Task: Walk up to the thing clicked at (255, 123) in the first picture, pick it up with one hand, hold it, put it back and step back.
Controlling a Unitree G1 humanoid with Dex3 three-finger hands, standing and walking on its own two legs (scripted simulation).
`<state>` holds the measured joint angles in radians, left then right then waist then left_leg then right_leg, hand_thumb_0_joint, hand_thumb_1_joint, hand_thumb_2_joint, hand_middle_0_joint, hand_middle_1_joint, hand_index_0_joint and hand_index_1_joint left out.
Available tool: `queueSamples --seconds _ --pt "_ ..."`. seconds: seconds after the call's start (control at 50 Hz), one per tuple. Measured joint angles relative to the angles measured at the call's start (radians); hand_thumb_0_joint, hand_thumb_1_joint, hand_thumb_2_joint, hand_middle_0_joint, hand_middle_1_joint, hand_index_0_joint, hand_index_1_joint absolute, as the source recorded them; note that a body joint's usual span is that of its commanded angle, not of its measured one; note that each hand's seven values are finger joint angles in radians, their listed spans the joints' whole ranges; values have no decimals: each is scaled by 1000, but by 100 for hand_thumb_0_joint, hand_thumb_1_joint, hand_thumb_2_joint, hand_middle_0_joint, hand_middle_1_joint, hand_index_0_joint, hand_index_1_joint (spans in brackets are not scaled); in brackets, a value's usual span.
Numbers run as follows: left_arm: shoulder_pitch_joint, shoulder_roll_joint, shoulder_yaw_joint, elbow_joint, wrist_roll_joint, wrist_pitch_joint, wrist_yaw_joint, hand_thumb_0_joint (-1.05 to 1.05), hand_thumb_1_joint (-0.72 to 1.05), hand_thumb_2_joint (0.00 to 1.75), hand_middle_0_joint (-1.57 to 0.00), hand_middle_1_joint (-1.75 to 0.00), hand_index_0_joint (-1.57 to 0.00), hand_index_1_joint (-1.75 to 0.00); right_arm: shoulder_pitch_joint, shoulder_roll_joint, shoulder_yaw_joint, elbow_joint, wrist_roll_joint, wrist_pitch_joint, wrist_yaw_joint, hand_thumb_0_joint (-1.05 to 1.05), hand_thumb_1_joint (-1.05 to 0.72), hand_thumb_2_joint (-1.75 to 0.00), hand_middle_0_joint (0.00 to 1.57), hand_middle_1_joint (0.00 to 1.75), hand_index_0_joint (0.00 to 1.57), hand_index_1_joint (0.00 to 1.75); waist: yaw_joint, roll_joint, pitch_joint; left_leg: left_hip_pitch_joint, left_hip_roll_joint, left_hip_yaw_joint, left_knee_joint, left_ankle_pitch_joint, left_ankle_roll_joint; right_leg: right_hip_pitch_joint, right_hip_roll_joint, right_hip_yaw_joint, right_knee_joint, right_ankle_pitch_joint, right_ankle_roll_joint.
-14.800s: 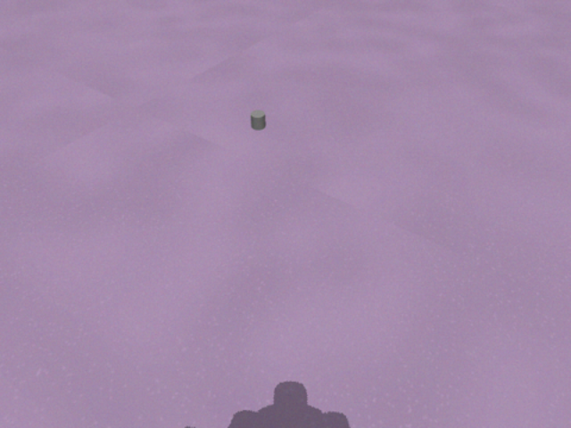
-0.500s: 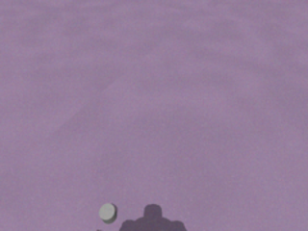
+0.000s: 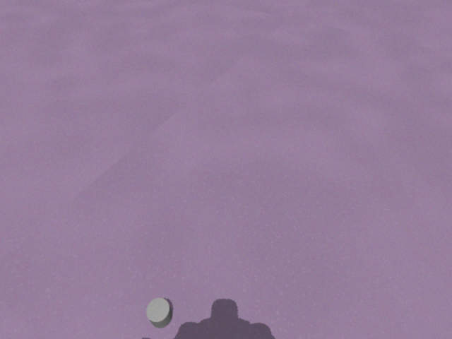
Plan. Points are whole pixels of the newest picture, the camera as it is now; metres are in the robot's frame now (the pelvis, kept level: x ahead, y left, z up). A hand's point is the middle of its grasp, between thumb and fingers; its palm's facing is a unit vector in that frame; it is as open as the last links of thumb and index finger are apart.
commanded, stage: stand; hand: left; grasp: from above
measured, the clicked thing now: (159, 312) +0.39 +0.27 -0.74
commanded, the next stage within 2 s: rise first in 0.54 s
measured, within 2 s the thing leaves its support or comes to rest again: neither
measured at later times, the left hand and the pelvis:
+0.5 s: hand out of the picture +0.07 +0.26 -0.16, palm faces -0.03 -0.93 -0.36, open 7.4 cm; pelvis +0.00 +0.00 +0.00, yaw +0 degrees
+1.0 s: hand out of the picture +0.14 +0.26 -0.18, palm faces -0.07 -0.92 -0.39, open 11.0 cm; pelvis -0.01 +0.00 -0.03, yaw +0 degrees
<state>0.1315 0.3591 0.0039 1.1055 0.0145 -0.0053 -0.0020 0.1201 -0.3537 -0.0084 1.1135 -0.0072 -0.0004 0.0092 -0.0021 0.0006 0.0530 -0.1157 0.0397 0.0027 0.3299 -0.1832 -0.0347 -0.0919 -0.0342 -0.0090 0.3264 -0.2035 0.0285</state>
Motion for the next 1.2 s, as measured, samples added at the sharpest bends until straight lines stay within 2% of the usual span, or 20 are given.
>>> queueSamples --seconds 0.66,0.72,0.76,0.82,0.88,1.02,1.1,1.2 --pt "0 -2 -1 -1 0 1 1 1 91 90 -21 -30 -20 -30 -3 0 -2 2 0 0 0 0 -91 -89 20 30 21 30 0 1 1 4 0 5 -1 -1 0 0 0 5 3 -1 0" --pt "-22 -23 29 -59 -19 -15 14 1 87 92 -21 -34 -20 -34 49 7 0 -124 43 -20 -27 0 -92 -90 20 30 21 30 -4 6 -3 -75 -3 -8 60 -19 3 -72 -3 -5 61 -22 0" --pt "-84 -34 61 -42 -3 -23 8 1 81 92 -21 -40 -20 -40 64 23 -4 -186 52 -32 -36 0 -93 -90 20 30 20 30 -5 7 0 -135 -3 -14 108 -32 3 -130 -3 -9 108 -36 -1" --pt "-168 -26 112 -14 55 -22 -15 1 68 92 -19 -54 -19 -54 73 60 -17 -252 39 -43 -36 0 -93 -90 20 30 20 30 -11 -2 -18 -242 0 -15 194 -60 0 -239 -1 -5 197 -65 -4" --pt "-182 -20 148 -56 106 -11 -24 1 51 92 -16 -70 -17 -69 94 92 -29 -306 30 -48 -31 0 -93 -90 20 30 21 30 -16 -10 -39 -314 3 -9 266 -91 0 -315 2 4 271 -95 -4" --pt "-126 -31 160 -167 167 81 -11 1 3 96 -8 -96 -10 -94 134 114 -34 -397 30 -49 -13 1 -91 -90 20 30 21 30 -29 1 -87 -427 3 -8 394 -154 6 -424 1 10 387 -150 2" --pt "-77 -37 165 -248 188 105 -9 1 -20 97 -7 -103 -8 -101 134 109 -41 -439 26 -71 -9 1 -91 -89 20 30 21 30 -27 5 -108 -522 3 -12 503 -203 8 -514 1 12 489 -196 6" --pt "-10 -43 164 -376 217 120 -8 0 -39 98 -7 -106 -7 -105 117 103 -50 -476 22 -93 -14 1 -90 -89 20 30 21 30 -21 5 -127 -632 3 -21 630 -257 10 -618 1 8 607 -248 10"
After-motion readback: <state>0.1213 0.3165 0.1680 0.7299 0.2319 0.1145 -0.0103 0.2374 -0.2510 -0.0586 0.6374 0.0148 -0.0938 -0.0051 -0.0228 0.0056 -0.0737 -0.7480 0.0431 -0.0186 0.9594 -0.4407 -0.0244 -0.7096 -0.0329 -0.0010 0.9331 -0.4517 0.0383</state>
